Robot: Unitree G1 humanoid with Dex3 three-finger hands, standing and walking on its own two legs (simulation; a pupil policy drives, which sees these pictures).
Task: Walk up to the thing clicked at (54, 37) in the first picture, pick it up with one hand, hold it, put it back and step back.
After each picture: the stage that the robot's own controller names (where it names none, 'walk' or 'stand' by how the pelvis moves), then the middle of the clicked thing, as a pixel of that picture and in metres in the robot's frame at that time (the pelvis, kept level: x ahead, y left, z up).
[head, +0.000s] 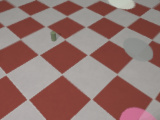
stand; (53, 36) +1.61 +0.35 -0.72
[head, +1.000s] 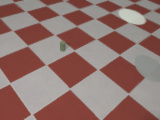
walk; (62, 46) +1.49 +0.15 -0.70
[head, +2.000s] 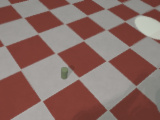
walk; (64, 73) +0.94 +0.11 -0.71
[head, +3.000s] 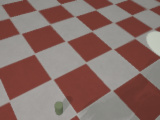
walk; (59, 108) +0.59 +0.15 -0.70
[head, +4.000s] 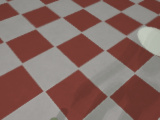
stand; out of the picture +0.45 +0.17 -0.70
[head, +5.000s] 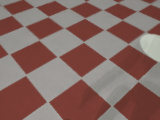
stand; out of the picture +0.42 +0.18 -0.72
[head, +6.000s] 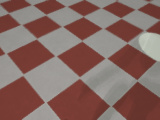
stand; out of the picture +0.40 +0.18 -0.72
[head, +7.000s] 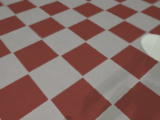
stand; out of the picture +0.45 +0.17 -0.73
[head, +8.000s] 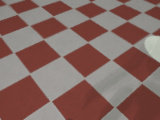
stand; out of the picture +0.43 +0.16 -0.73
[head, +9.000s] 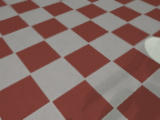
stand; out of the picture +0.43 +0.16 -0.73
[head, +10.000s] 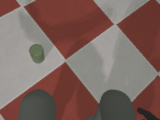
go down; (37, 54) +0.51 +0.19 -0.37
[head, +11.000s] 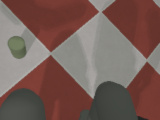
close in; (17, 48) +0.52 +0.21 -0.31
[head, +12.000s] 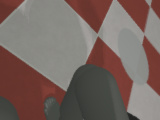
close in; out of the picture +0.50 +0.27 -0.24
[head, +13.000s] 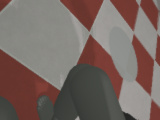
close; out of the picture +0.49 +0.28 -0.25
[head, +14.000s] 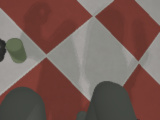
lift; (17, 51) +0.50 +0.22 -0.29
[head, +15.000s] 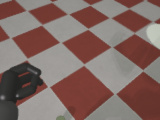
hold; out of the picture +0.46 +0.12 -0.64
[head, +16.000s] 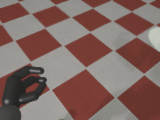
hold; out of the picture +0.44 +0.14 -0.68
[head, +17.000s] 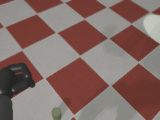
crouch; (56, 114) +0.46 +0.13 -0.66
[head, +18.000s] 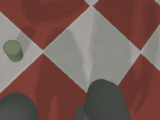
crouch; (14, 51) +0.52 +0.18 -0.32
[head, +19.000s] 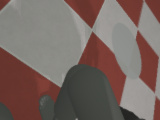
lower; out of the picture +0.49 +0.25 -0.25
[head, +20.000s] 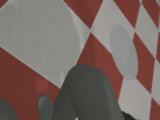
lower; out of the picture +0.49 +0.26 -0.25
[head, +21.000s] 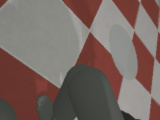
lower; out of the picture +0.49 +0.26 -0.25
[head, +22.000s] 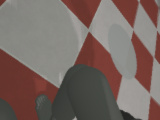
lower; out of the picture +0.49 +0.26 -0.26
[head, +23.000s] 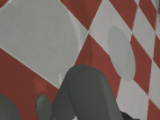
loosen; out of the picture +0.50 +0.25 -0.25
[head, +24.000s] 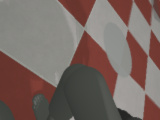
withdraw; out of the picture +0.49 +0.26 -0.26
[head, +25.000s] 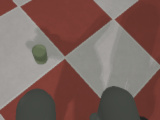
walk; (40, 55) +0.52 +0.18 -0.33
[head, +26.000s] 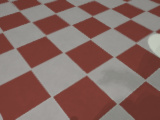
stand; out of the picture +0.44 +0.12 -0.66
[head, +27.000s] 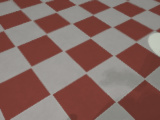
stand; out of the picture +0.45 +0.13 -0.67
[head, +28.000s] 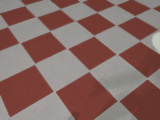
stand; out of the picture +0.45 +0.13 -0.69
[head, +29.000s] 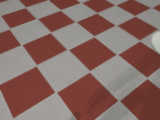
walk; out of the picture +0.46 +0.13 -0.72
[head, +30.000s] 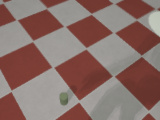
walk; (63, 99) +0.56 +0.13 -0.71
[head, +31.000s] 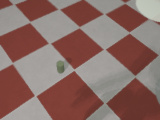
walk; (60, 67) +0.85 +0.18 -0.70
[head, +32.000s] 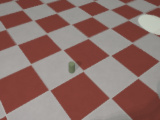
stand; (71, 67) +1.09 +0.12 -0.70
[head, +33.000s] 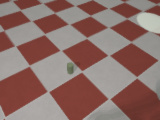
stand; (70, 68) +1.08 +0.12 -0.72
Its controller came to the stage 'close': yes
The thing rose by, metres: 0.01
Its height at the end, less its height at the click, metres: +0.00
